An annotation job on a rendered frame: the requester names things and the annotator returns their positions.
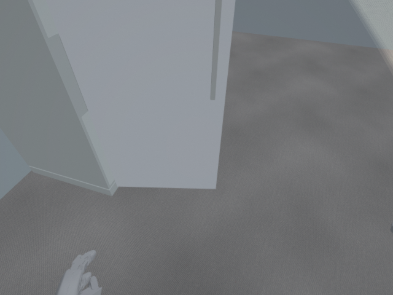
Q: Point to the left robot hand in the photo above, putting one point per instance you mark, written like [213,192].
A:
[73,280]

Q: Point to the fridge door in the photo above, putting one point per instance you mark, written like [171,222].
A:
[144,69]

